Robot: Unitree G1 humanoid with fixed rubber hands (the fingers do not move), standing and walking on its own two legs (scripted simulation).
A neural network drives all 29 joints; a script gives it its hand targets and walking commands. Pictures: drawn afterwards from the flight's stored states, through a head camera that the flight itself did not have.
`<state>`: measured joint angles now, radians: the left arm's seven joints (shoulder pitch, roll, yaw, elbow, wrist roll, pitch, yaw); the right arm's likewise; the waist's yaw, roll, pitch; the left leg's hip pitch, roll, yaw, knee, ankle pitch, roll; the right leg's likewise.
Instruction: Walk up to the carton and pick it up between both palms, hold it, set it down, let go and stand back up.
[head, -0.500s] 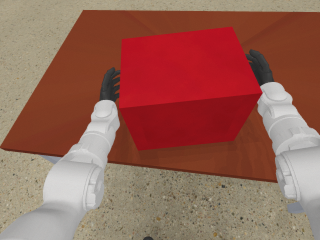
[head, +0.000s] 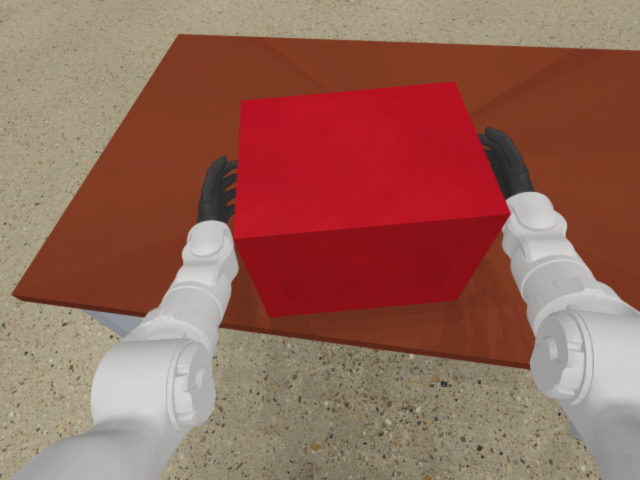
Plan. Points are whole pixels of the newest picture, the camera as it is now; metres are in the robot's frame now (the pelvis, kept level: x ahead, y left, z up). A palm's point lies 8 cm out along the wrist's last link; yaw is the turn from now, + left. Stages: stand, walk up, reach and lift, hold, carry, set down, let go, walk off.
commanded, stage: reach and lift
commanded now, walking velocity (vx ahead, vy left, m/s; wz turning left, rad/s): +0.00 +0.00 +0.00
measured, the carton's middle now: (355, 207) +0.49 +0.05 +0.02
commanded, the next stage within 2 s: none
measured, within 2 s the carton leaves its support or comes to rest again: leaves its support in 0.28 s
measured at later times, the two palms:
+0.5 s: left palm (206, 224) +0.40 +0.23 +0.06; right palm (511, 198) +0.47 -0.14 +0.09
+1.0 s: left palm (191, 215) +0.38 +0.23 +0.11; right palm (531, 201) +0.44 -0.14 +0.13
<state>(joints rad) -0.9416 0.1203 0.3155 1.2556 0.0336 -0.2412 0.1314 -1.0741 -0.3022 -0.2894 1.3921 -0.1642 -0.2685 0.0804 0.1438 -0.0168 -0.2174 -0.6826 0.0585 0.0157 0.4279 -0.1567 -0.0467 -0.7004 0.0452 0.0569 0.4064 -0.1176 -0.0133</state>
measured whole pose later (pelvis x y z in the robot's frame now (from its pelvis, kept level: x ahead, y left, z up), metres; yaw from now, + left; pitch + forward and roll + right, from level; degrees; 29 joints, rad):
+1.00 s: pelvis -0.02 +0.01 +0.01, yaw +1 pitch +14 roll +0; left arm -0.88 0.12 0.25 1.20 -0.10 -0.13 0.14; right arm -0.95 -0.24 -0.31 1.30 -0.03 -0.18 0.06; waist 0.10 -0.02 -0.23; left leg -0.52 0.04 0.01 0.42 -0.15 -0.03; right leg -0.52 0.03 0.05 0.39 -0.11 0.00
